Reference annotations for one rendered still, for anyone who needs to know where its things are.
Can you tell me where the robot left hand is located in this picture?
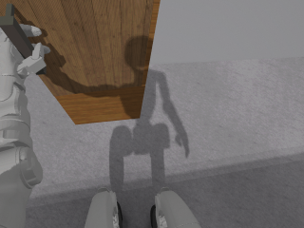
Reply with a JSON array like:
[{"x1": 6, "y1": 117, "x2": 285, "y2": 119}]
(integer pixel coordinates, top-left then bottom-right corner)
[{"x1": 0, "y1": 24, "x2": 51, "y2": 83}]

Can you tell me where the robot left forearm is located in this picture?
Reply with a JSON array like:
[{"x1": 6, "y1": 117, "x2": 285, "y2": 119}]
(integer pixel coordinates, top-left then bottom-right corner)
[{"x1": 0, "y1": 75, "x2": 33, "y2": 152}]

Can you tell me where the right robot thigh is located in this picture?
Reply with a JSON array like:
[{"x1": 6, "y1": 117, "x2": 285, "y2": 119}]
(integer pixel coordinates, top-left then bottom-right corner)
[{"x1": 154, "y1": 190, "x2": 201, "y2": 228}]

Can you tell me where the cupboard door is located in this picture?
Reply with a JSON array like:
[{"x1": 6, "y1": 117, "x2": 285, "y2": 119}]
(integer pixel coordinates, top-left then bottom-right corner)
[{"x1": 0, "y1": 0, "x2": 154, "y2": 97}]

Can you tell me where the robot left upper arm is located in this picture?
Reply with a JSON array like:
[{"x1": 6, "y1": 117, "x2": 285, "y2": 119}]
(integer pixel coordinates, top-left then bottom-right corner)
[{"x1": 0, "y1": 146, "x2": 44, "y2": 228}]

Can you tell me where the robot right shin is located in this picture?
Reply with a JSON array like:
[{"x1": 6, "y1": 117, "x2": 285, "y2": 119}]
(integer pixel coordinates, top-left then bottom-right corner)
[{"x1": 156, "y1": 187, "x2": 169, "y2": 228}]

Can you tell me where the handle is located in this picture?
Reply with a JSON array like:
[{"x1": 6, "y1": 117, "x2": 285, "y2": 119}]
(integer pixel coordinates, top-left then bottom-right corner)
[{"x1": 0, "y1": 3, "x2": 47, "y2": 75}]

